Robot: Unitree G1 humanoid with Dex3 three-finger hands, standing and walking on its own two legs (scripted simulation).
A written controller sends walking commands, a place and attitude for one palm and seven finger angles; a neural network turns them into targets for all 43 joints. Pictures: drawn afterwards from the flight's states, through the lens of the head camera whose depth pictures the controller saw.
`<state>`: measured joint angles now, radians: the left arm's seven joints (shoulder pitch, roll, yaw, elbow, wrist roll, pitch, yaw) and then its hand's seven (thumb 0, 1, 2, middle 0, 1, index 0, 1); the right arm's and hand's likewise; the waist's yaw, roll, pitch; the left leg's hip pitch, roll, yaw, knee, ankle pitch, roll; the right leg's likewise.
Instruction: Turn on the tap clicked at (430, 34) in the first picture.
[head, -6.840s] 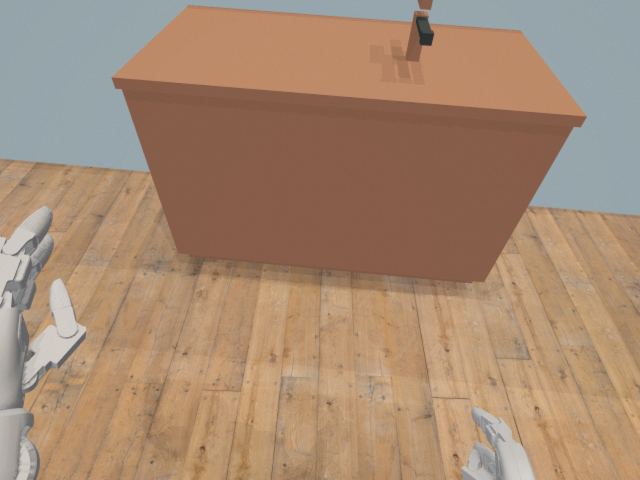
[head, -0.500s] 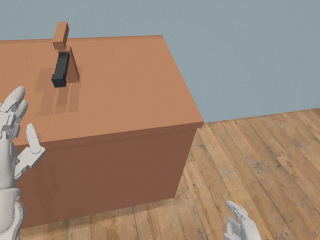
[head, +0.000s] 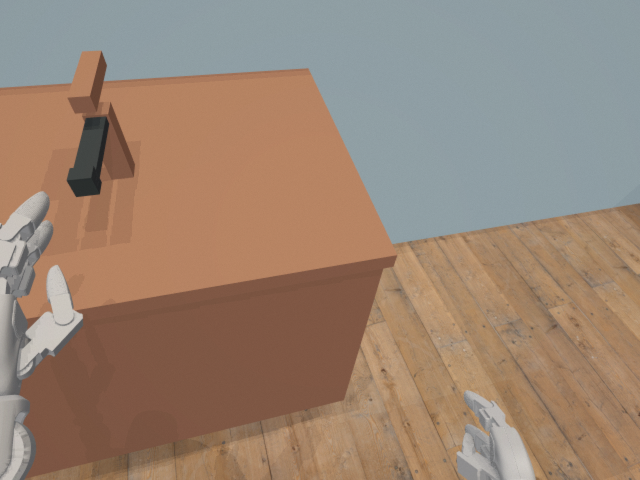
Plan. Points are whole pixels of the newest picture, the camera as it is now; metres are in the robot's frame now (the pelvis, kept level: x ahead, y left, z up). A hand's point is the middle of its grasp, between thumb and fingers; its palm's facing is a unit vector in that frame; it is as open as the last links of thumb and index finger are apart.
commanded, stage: come to a stop and stand still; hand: left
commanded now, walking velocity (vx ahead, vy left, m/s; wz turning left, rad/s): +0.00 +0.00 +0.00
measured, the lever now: (84, 181) +0.42 +0.35 +0.13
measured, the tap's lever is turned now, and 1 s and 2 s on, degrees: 0 0 0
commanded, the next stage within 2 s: look again from close up in 0.04 s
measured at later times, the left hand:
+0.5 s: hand (75, 333) +0.20 +0.25 +0.15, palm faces +0.40 -0.85 -0.34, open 7.4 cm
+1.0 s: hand (88, 295) +0.24 +0.25 +0.15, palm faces +0.37 -0.86 -0.35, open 7.4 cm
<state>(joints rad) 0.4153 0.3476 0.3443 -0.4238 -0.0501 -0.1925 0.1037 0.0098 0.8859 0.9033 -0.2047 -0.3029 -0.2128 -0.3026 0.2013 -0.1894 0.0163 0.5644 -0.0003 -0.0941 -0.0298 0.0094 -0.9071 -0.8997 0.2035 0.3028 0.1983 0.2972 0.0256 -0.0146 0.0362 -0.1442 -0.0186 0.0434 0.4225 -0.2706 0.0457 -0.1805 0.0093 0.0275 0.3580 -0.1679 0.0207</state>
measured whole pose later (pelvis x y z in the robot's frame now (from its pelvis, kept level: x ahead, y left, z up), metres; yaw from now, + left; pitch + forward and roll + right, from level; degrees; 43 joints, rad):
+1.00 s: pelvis +0.02 +0.01 -0.02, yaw +0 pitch +0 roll -2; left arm 0.44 0.36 0.35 -0.43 -0.06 -0.22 0.11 0.01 0.89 0.90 -0.20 -0.30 -0.21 -0.30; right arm 0.23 -0.22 -0.02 0.58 0.00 -0.08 -0.03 0.01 -0.91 -0.90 0.20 0.30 0.20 0.30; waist -0.01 0.00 0.00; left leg -0.20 -0.02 0.06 0.61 -0.41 0.06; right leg -0.25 0.01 0.04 0.57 -0.32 0.03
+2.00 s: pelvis +0.09 +0.09 +0.00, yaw -4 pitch +0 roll -1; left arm 0.49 0.38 0.35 -0.53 -0.05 -0.18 0.13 0.01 0.89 0.90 -0.21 -0.30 -0.21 -0.30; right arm 0.18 -0.19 0.00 0.56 0.02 -0.07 -0.04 0.01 -0.91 -0.90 0.20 0.30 0.20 0.30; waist -0.01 -0.02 0.02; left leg -0.24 -0.02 0.00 0.48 -0.24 0.03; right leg -0.13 0.00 0.00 0.41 -0.27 0.01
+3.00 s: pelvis +0.07 +0.12 +0.00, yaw -5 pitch -1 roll -2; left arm 0.39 0.38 0.36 -0.46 -0.03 -0.20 0.09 0.01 0.89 0.90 -0.20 -0.30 -0.21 -0.30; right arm 0.17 -0.17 0.03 0.57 0.01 -0.11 -0.01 0.01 -0.91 -0.90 0.21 0.30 0.20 0.30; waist 0.04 -0.03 0.06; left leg -0.24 -0.03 0.04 0.48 -0.22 0.07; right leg -0.14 -0.02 0.03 0.40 -0.23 0.05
